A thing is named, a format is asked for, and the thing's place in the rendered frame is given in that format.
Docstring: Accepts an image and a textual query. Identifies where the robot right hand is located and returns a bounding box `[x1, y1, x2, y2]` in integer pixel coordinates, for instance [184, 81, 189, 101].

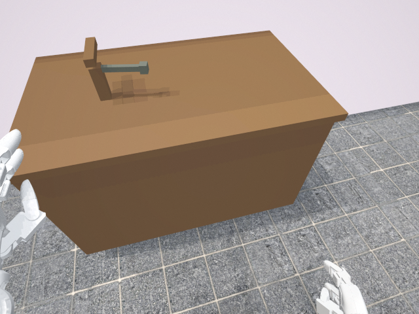
[316, 260, 368, 314]

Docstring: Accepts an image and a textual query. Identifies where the counter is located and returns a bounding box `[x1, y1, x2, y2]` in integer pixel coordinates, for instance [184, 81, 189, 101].
[9, 30, 348, 254]

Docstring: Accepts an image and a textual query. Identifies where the tap lever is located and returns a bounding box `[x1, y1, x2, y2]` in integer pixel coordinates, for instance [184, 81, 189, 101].
[101, 61, 149, 75]

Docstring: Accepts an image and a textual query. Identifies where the robot left forearm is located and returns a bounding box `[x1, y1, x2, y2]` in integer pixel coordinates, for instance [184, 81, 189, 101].
[0, 270, 14, 314]

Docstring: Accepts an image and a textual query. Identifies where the robot left hand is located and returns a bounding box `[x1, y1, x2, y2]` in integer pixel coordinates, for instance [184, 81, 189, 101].
[0, 129, 46, 270]

